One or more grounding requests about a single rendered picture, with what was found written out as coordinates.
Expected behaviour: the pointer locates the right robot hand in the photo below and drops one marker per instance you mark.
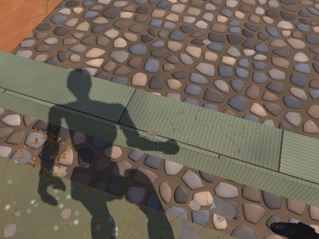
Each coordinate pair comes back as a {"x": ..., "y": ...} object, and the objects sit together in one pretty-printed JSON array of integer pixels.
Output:
[{"x": 294, "y": 230}]

